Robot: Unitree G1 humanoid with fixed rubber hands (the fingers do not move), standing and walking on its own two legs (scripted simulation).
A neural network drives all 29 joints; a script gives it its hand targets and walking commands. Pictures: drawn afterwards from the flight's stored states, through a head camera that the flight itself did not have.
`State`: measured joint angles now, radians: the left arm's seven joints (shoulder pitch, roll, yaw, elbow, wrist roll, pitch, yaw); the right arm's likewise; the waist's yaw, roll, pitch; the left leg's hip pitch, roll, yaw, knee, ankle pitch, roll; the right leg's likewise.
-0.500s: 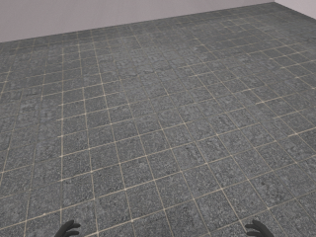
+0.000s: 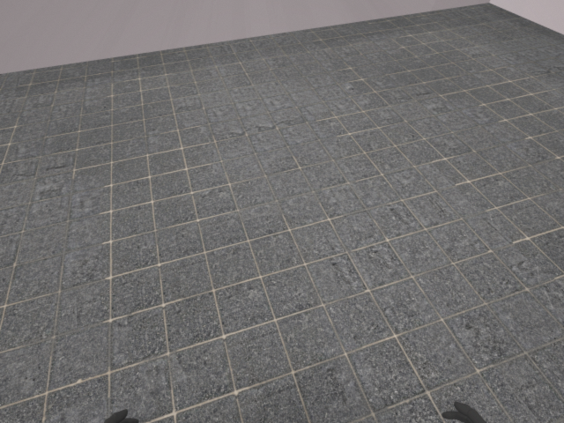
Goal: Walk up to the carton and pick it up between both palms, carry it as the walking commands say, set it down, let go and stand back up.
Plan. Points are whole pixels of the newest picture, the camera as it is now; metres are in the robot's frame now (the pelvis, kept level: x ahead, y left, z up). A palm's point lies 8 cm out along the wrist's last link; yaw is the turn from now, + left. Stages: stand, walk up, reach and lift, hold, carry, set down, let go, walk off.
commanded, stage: walk up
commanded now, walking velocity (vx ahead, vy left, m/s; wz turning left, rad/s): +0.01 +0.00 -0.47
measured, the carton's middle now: out of the picture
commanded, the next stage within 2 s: none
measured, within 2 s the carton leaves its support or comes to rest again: neither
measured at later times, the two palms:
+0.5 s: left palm out of the picture +0.11 +0.18 -0.08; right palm out of the picture +0.02 -0.33 -0.12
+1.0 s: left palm out of the picture +0.17 +0.18 -0.10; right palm out of the picture +0.06 -0.33 -0.09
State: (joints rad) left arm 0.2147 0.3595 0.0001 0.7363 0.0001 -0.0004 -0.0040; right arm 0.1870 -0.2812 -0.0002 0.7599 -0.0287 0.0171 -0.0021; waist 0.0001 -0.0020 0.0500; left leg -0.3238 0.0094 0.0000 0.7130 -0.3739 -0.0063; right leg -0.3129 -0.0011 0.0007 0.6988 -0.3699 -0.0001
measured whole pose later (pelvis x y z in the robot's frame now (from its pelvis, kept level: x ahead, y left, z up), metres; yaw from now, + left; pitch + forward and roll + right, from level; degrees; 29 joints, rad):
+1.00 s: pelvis +0.04 -0.05 +0.02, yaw -14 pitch -1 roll -1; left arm 0.25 0.26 0.02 0.79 0.00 0.02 -0.04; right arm 0.26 -0.28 0.00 0.82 -0.01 0.02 -0.02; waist 0.04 0.01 0.08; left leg -0.07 0.03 0.10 0.44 -0.35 0.02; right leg -0.36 0.03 0.03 1.02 -0.36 -0.04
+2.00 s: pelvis +0.24 -0.22 +0.01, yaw -30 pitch +1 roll +3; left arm 0.26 0.27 0.02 0.87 0.00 0.00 0.01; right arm 0.15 -0.27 0.00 0.87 -0.01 0.07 -0.01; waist 0.04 0.00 0.10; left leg -0.32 0.06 0.11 1.01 -0.55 -0.06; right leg -0.37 0.01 0.09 0.68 -0.34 -0.02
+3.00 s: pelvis +0.48 -0.60 +0.01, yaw -55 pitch +0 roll +0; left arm 0.44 0.26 0.02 0.94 0.00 -0.01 -0.01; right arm 0.06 -0.26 0.00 0.84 -0.02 -0.06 0.02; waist 0.09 -0.02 0.03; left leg -0.29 0.04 0.11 0.63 -0.32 0.02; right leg -0.32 0.04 0.13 1.16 -0.43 0.01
